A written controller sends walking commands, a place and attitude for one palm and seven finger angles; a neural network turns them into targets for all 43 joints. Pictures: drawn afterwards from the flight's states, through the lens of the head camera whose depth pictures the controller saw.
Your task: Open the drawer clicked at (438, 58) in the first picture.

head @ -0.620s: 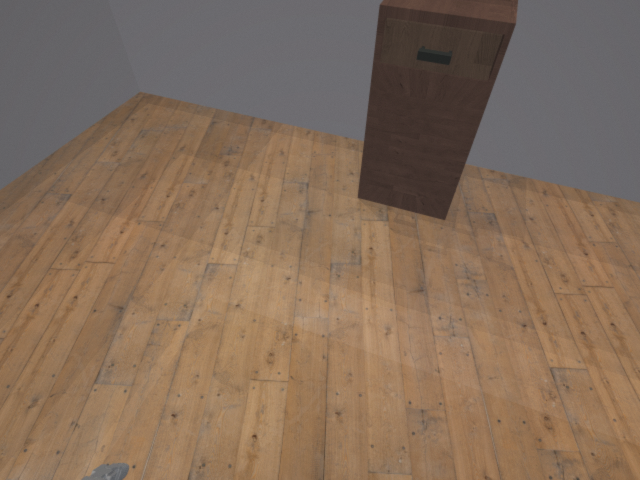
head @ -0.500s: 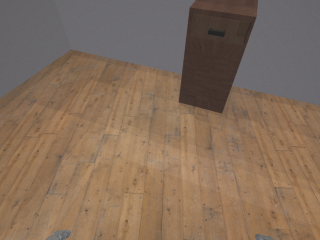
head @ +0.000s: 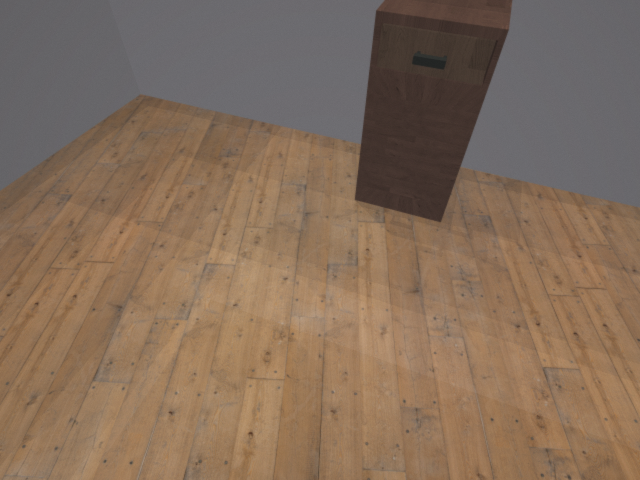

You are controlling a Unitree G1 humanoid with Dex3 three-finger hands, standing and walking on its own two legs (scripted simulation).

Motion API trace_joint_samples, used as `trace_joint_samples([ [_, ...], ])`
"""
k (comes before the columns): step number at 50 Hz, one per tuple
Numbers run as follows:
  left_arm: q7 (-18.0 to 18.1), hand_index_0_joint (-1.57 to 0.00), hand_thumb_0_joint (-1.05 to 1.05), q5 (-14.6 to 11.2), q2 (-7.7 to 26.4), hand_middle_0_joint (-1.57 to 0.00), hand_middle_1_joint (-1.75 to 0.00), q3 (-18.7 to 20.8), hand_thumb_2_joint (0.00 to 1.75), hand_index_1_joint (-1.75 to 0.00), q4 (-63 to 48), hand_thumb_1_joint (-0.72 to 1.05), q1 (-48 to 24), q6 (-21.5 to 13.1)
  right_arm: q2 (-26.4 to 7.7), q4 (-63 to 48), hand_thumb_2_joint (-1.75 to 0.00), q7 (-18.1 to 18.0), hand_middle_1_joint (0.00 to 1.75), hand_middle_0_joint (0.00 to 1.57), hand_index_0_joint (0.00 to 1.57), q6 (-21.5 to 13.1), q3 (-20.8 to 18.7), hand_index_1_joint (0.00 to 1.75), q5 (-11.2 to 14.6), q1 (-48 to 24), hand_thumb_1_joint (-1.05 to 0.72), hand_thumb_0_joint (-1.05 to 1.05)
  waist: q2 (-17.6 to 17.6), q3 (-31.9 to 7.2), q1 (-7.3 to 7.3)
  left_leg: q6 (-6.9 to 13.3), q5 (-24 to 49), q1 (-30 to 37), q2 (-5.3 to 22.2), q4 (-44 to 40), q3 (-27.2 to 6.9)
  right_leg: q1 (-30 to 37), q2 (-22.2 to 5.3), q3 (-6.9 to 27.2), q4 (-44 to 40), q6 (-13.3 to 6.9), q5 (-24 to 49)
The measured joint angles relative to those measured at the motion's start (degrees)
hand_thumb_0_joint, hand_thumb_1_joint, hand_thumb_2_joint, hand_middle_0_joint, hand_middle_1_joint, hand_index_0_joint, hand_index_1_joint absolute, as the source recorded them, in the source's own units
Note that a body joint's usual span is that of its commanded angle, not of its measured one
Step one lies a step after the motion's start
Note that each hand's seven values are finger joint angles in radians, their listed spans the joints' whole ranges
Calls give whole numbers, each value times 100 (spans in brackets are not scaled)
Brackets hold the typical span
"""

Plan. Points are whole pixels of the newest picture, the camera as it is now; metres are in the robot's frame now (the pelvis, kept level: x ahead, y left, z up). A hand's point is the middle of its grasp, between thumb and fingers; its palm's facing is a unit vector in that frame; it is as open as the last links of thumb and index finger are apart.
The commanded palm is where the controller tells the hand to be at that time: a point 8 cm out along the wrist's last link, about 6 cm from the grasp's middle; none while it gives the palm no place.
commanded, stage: stand and wait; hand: left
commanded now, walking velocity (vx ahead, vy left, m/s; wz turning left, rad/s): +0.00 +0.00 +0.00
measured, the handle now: (430, 58) +1.37 -0.28 -0.06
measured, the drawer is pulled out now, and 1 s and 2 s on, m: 0.00 0.00 0.00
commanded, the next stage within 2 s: look at it before walking up in 0.20 s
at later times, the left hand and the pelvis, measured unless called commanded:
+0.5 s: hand out of the picture +0.06 +0.24 -0.15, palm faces -0.03 -0.94 -0.33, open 7.4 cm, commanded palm none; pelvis -0.01 +0.00 +0.00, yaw +0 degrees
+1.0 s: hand out of the picture +0.06 +0.25 -0.16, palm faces -0.03 -0.94 -0.33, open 7.4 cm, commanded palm none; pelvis -0.01 +0.00 +0.00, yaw -1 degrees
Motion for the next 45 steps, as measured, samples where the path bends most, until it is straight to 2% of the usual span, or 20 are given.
trace_joint_samples([
  [45, -17, -20, 0, 20, -22, -20, -30, -28, 90, -30, 89, 90, -27, -39, 28, 108, -90, 34, 30, 20, 21, -33, 17, 30, 16, -31, -91, 1, 4, -4, -5, -4, 207, -8, 20, -203, 24, -8, 19, 25, -228, 4, 230],
])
